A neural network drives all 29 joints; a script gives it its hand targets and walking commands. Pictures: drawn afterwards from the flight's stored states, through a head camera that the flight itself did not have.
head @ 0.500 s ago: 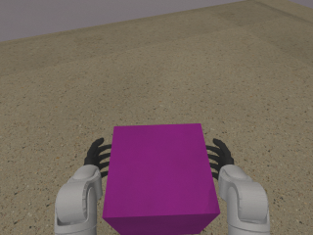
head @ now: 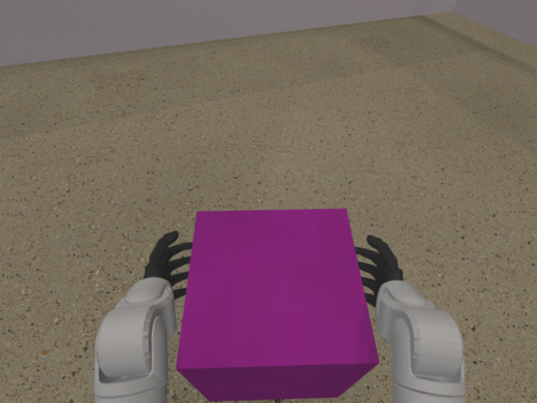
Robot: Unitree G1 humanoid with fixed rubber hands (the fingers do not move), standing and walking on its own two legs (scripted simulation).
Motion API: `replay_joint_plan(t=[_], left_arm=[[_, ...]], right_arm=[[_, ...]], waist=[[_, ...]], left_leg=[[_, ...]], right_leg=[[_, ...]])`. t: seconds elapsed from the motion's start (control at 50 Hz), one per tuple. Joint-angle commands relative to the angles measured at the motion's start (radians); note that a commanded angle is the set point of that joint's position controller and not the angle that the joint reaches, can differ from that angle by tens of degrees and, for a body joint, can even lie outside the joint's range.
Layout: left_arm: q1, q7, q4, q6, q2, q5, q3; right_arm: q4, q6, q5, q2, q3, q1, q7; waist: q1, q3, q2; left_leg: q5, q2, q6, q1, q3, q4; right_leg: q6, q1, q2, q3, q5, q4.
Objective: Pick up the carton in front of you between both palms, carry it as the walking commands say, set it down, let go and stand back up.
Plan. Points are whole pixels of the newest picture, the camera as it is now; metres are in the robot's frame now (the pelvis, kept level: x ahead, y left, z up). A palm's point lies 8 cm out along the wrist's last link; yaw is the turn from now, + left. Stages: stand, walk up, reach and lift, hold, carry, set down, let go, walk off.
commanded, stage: carry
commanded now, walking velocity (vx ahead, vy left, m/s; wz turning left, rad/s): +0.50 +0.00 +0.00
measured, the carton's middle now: (273, 311) +0.28 +0.00 +0.00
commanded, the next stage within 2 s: none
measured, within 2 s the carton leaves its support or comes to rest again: neither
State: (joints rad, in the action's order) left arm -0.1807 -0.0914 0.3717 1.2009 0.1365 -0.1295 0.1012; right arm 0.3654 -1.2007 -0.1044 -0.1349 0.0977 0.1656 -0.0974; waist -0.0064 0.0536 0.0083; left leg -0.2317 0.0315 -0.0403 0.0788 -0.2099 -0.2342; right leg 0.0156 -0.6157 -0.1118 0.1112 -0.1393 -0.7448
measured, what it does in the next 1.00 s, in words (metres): walks ahead: right foot, then left foot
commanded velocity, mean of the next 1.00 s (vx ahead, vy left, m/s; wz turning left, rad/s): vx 0.12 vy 0.00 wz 0.00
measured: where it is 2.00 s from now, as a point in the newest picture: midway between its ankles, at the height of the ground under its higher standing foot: (268, 366)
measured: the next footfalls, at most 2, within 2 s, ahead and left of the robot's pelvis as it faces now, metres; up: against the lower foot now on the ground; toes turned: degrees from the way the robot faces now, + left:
right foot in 0.16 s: +0.31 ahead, -0.12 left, +0.00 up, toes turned -10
left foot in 0.58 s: +0.53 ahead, +0.09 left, +0.00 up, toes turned -11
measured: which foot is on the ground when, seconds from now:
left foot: down 0.00-0.16, up 0.18-0.56, down 0.58-1.00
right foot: up 0.00-0.14, down 0.16-0.64, up 0.66-0.74, down 0.76-1.00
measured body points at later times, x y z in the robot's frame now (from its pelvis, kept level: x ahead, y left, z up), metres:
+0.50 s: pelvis +0.32 -0.04 +0.00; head +0.36 -0.06 +0.45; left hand +0.61 +0.12 +0.08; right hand +0.62 -0.18 +0.07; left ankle +0.42 +0.09 -0.71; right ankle +0.27 -0.12 -0.75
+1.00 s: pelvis +0.50 -0.03 -0.01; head +0.49 -0.03 +0.44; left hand +0.78 +0.12 +0.07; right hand +0.78 -0.18 +0.07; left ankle +0.49 +0.07 -0.74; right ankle +0.38 -0.14 -0.74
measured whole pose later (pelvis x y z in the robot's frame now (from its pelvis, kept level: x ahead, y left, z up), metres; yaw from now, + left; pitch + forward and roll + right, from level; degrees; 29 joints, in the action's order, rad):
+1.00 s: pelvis +0.50 -0.03 -0.01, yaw +0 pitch +4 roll +1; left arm -0.21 -0.09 0.30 1.21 0.14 -0.14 0.13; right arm 0.30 -1.22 -0.13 -0.14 0.11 0.20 -0.09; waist 0.00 0.11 0.01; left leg -0.22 0.05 -0.03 0.33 -0.21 -0.53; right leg 0.03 -0.13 -0.06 0.12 -0.36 -0.50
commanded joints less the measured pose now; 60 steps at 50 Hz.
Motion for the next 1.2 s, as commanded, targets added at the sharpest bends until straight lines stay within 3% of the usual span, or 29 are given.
replay_joint_plan(t=[0.0, 0.08, 0.12, 0.14, 0.16, 0.18, 0.2, 0.22, 0.24, 0.26, 0.28, 0.34, 0.46, 0.52, 0.56, 0.58, 0.6, 0.62, 0.64, 0.66, 0.68, 0.72, 0.76, 0.8, 0.86, 0.94, 1.1, 1.14, 1.18], left_arm=[[-0.422, 0.243, 0.047, 0.013, 0.903, 0.418, -0.729], [-0.433, 0.253, 0.026, 0.041, 0.862, 0.426, -0.713], [-0.425, 0.259, 0.004, 0.047, 0.858, 0.424, -0.701], [-0.418, 0.262, -0.012, 0.048, 0.855, 0.423, -0.689], [-0.416, 0.265, -0.019, 0.049, 0.842, 0.418, -0.676], [-0.426, 0.271, -0.056, 0.039, 0.858, 0.412, -0.674], [-0.411, 0.273, -0.058, 0.032, 0.892, 0.427, -0.677], [-0.428, 0.275, -0.046, 0.021, 0.927, 0.431, -0.682], [-0.452, 0.275, -0.025, 0.011, 0.959, 0.437, -0.692], [-0.476, 0.276, -0.004, 0.004, 0.979, 0.441, -0.7], [-0.478, 0.276, 0.007, -0.003, 0.989, 0.446, -0.704], [-0.439, 0.282, 0.033, -0.013, 0.98, 0.455, -0.71], [-0.386, 0.282, 0.069, -0.003, 0.903, 0.44, -0.694], [-0.368, 0.273, 0.051, 0.015, 0.867, 0.414, -0.676], [-0.374, 0.269, 0.029, 0.028, 0.845, 0.4, -0.67], [-0.375, 0.267, 0.015, 0.036, 0.834, 0.396, -0.668], [-0.411, 0.266, 0.018, 0.045, 0.826, 0.4, -0.679], [-0.415, 0.268, 0.02, 0.053, 0.825, 0.407, -0.687], [-0.431, 0.27, 0.007, 0.052, 0.848, 0.41, -0.696], [-0.453, 0.274, 0.002, 0.046, 0.872, 0.416, -0.702], [-0.473, 0.277, -0.002, 0.039, 0.897, 0.427, -0.708], [-0.5, 0.28, 0.008, 0.025, 0.934, 0.441, -0.719], [-0.52, 0.279, 0.033, 0.018, 0.945, 0.451, -0.728], [-0.53, 0.276, 0.041, 0.023, 0.928, 0.454, -0.723], [-0.436, 0.273, -0.019, 0.033, 0.902, 0.429, -0.703], [-0.438, 0.276, -0.038, 0.027, 0.914, 0.421, -0.694], [-0.45, 0.273, -0.027, 0.027, 0.912, 0.428, -0.688], [-0.446, 0.272, -0.028, 0.028, 0.909, 0.427, -0.689], [-0.446, 0.274, -0.033, 0.027, 0.909, 0.424, -0.693]], right_arm=[[0.072, -0.009, 0.411, -0.882, -0.687, 0.442, 0.271], [0.04, -0.031, 0.388, -0.85, -0.675, 0.435, 0.263], [0.034, -0.04, 0.388, -0.842, -0.679, 0.454, 0.262], [0.032, -0.043, 0.387, -0.837, -0.681, 0.464, 0.262], [0.03, -0.047, 0.387, -0.836, -0.685, 0.477, 0.262], [0.05, -0.051, 0.39, -0.854, -0.697, 0.501, 0.261], [0.037, -0.045, 0.392, -0.865, -0.699, 0.515, 0.263], [0.041, -0.033, 0.403, -0.904, -0.711, 0.537, 0.265], [0.042, -0.021, 0.41, -0.936, -0.721, 0.547, 0.267], [0.044, -0.009, 0.418, -0.962, -0.726, 0.551, 0.267], [0.049, 0.0, 0.42, -0.98, -0.729, 0.545, 0.265], [0.044, 0.023, 0.4, -0.997, -0.735, 0.477, 0.251], [0.109, 0.017, 0.397, -0.939, -0.745, 0.456, 0.231], [0.104, -0.012, 0.407, -0.899, -0.739, 0.456, 0.24], [0.077, -0.028, 0.405, -0.876, -0.726, 0.457, 0.251], [0.058, -0.036, 0.4, -0.851, -0.711, 0.465, 0.256], [0.014, -0.039, 0.387, -0.849, -0.693, 0.456, 0.261], [-0.032, -0.034, 0.384, -0.865, -0.684, 0.404, 0.263], [-0.041, -0.029, 0.384, -0.885, -0.675, 0.402, 0.266], [-0.044, -0.024, 0.386, -0.913, -0.675, 0.423, 0.266], [-0.036, -0.017, 0.389, -0.937, -0.675, 0.448, 0.267], [-0.015, -0.006, 0.392, -0.968, -0.682, 0.477, 0.265], [0.013, 0.004, 0.393, -0.97, -0.69, 0.503, 0.264], [0.026, -0.001, 0.402, -0.964, -0.696, 0.524, 0.258], [-0.012, -0.014, 0.384, -0.924, -0.687, 0.455, 0.252], [-0.015, -0.014, 0.393, -0.929, -0.699, 0.482, 0.259], [0.011, -0.018, 0.405, -0.931, -0.709, 0.51, 0.257], [0.006, -0.02, 0.404, -0.929, -0.708, 0.505, 0.258], [-0.009, -0.018, 0.4, -0.93, -0.708, 0.497, 0.26]], waist=[[-0.011, 0.183, -0.147], [-0.009, 0.138, -0.176], [0.013, 0.199, -0.156], [0.027, 0.265, -0.101], [0.041, 0.335, 0.052], [0.033, 0.392, 0.331], [0.034, 0.371, 0.271], [0.031, 0.363, 0.205], [0.026, 0.359, 0.081], [0.024, 0.335, 0.033], [0.022, 0.339, 0.05], [0.017, 0.333, 0.092], [0.018, 0.292, 0.164], [0.021, 0.262, 0.146], [0.007, 0.25, 0.083], [0.011, 0.296, 0.01], [-0.002, 0.385, -0.113], [-0.014, 0.417, -0.222], [-0.01, 0.407, -0.194], [-0.003, 0.396, -0.163], [0.002, 0.383, -0.157], [0.009, 0.394, -0.139], [0.006, 0.398, -0.084], [0.001, 0.373, 0.0], [0.005, 0.38, 0.0], [0.008, 0.366, -0.006], [0.009, 0.323, 0.042], [0.007, 0.337, 0.021], [0.006, 0.347, -0.039]], left_leg=[[0.407, 0.213, -0.081, -0.202, 0.092, 0.055], [0.552, 0.212, -0.047, -0.214, 0.05, -0.004], [0.669, 0.179, -0.008, -0.172, -0.022, -0.206], [0.583, 0.141, 0.019, -0.058, -0.037, -0.387], [0.314, 0.092, 0.051, 0.149, -0.025, -0.649], [-0.189, -0.047, 0.079, 0.482, 0.055, -0.928], [-0.239, -0.014, 0.048, 0.551, 0.19, -1.061], [-0.207, 0.031, 0.02, 0.563, 0.212, -1.087], [-0.15, 0.072, 0.007, 0.558, 0.221, -1.044], [-0.101, 0.094, 0.009, 0.53, 0.218, -0.967], [-0.077, 0.099, 0.015, 0.492, 0.204, -0.897], [-0.062, 0.058, 0.04, 0.461, 0.134, -0.706], [0.154, -0.006, 0.054, 0.378, 0.043, -0.365], [0.288, -0.017, 0.056, 0.277, 0.009, -0.224], [0.483, 0.009, 0.057, 0.076, 0.007, -0.071], [0.825, 0.133, 0.032, -0.09, 0.113, -0.159], [1.135, 0.271, -0.069, -0.294, 0.232, -0.262], [1.167, 0.33, -0.151, -0.337, 0.338, -0.232], [1.103, 0.332, -0.166, -0.313, 0.34, -0.191], [1.008, 0.314, -0.149, -0.29, 0.318, -0.171], [0.889, 0.288, -0.114, -0.232, 0.273, -0.154], [0.638, 0.221, -0.049, -0.156, 0.191, -0.163], [0.497, 0.17, -0.008, -0.086, 0.127, -0.203], [0.585, 0.151, -0.004, -0.041, 0.115, -0.257], [0.756, 0.147, -0.009, -0.045, 0.112, -0.322], [0.824, 0.14, -0.011, -0.036, 0.1, -0.343], [0.588, 0.07, 0.024, 0.028, 0.048, -0.285], [0.702, 0.08, 0.015, -0.056, 0.059, -0.273], [0.924, 0.126, -0.016, -0.176, 0.095, -0.295]], right_leg=[[-0.003, -0.011, 0.029, 0.064, 0.088, 0.144], [-0.041, 0.104, 0.058, 0.099, 0.132, 0.259], [-0.048, 0.336, 0.121, 0.167, 0.091, 0.323], [-0.046, 0.548, 0.116, 0.153, 0.018, 0.319], [-0.089, 0.74, -0.104, -0.166, -0.133, 0.38], [-0.237, 0.963, -0.337, -0.594, -0.159, 0.486], [-0.253, 0.908, -0.327, -0.6, 0.012, 0.517], [-0.233, 0.861, -0.286, -0.473, 0.15, 0.485], [-0.203, 0.808, -0.267, -0.378, 0.216, 0.47], [-0.174, 0.745, -0.248, -0.293, 0.303, 0.482], [-0.152, 0.716, -0.232, -0.223, 0.343, 0.495], [-0.148, 0.707, -0.188, -0.083, 0.518, 0.491], [-0.117, 0.702, -0.12, 0.076, 0.725, 0.432], [-0.085, 0.683, -0.094, 0.101, 0.623, 0.357], [-0.031, 0.584, -0.062, 0.11, 0.503, 0.241], [0.008, 0.476, -0.033, 0.094, 0.306, 0.149], [0.03, 0.342, -0.004, 0.033, -0.014, 0.06], [0.031, 0.253, 0.044, 0.006, -0.307, 0.012], [0.024, 0.238, 0.039, -0.035, -0.417, 0.035], [0.017, 0.252, 0.033, -0.052, -0.436, 0.125], [0.013, 0.31, 0.029, -0.04, -0.407, 0.234], [0.013, 0.433, 0.025, -0.018, -0.155, 0.404], [0.012, 0.485, -0.045, -0.062, 0.052, 0.376], [0.014, 0.513, -0.064, -0.041, 0.297, 0.288], [0.019, 0.505, -0.048, -0.032, 0.425, 0.242], [0.026, 0.483, -0.029, -0.025, 0.438, 0.244], [0.007, 0.562, -0.029, -0.021, 0.7, 0.24], [0.013, 0.501, -0.02, -0.014, 0.628, 0.213], [0.027, 0.395, 0.005, -0.004, 0.355, 0.268]])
